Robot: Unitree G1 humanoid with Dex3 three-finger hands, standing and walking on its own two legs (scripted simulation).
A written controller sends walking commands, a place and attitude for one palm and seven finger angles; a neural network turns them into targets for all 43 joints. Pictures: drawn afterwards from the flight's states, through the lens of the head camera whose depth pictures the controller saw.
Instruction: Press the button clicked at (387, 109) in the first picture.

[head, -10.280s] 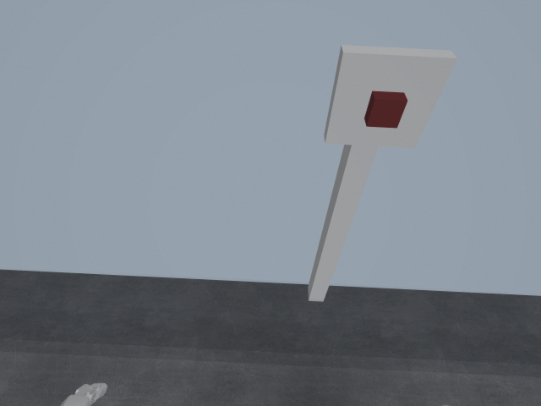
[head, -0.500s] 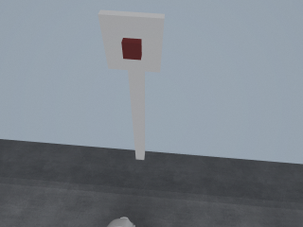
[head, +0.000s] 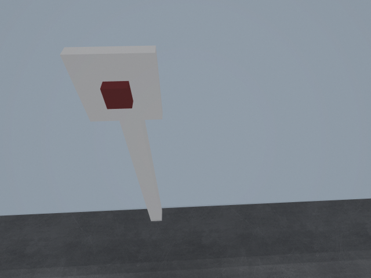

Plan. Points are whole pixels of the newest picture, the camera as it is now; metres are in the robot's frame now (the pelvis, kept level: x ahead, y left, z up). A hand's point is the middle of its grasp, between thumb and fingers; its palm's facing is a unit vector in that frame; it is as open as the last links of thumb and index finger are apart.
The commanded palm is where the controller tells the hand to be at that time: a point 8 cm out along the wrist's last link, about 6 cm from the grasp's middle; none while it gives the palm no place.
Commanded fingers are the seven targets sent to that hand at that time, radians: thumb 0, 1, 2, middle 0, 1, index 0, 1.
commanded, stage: come to a stop and stand still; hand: left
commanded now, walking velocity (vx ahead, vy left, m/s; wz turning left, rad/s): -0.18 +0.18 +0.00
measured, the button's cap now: (117, 94) +0.47 +0.18 +0.15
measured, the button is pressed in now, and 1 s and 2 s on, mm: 0 0 0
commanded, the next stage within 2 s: look again from close up in 0.74 s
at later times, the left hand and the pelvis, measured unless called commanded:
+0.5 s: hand out of the picture -0.03 +0.23 -0.18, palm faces +0.10 -0.97 -0.20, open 7.4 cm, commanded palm none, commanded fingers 0.00 0.90 0.90 -0.20 -0.30 -0.20 -0.30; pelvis -0.06 +0.04 +0.00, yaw +1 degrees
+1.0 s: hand out of the picture -0.02 +0.18 -0.18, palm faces -0.02 -0.97 -0.23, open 7.2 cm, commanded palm none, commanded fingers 0.00 0.90 0.90 -0.20 -0.30 -0.20 -0.30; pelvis -0.05 +0.01 -0.01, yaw +0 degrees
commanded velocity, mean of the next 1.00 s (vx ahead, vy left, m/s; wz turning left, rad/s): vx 0.04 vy -0.02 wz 0.00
